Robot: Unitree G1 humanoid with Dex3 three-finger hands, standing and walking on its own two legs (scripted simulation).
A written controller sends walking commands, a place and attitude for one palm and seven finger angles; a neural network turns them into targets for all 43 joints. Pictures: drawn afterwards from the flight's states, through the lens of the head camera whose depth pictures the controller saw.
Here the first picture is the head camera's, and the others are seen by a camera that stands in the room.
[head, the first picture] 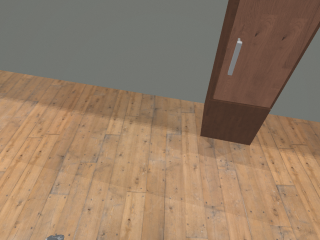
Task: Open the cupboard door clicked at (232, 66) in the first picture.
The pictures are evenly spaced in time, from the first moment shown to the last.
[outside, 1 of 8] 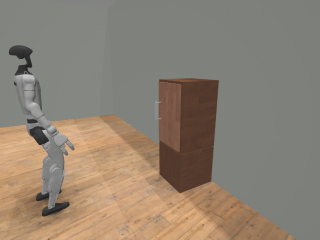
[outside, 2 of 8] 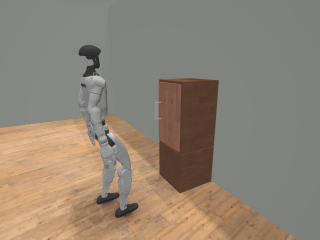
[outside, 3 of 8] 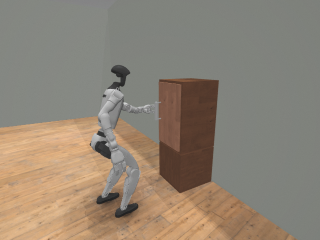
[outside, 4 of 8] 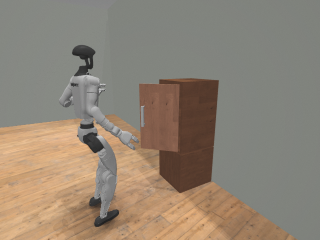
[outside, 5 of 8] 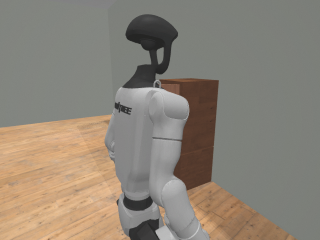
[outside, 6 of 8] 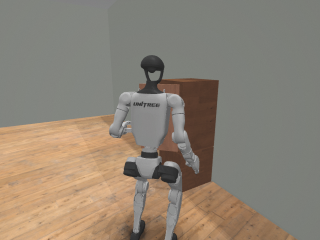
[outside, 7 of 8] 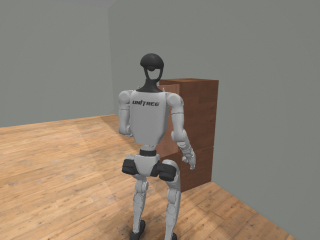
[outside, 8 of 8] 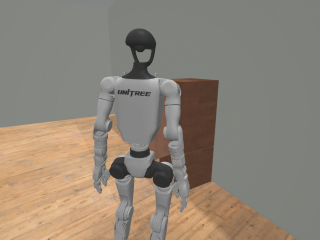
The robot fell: no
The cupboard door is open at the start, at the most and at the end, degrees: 0 97 97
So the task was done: yes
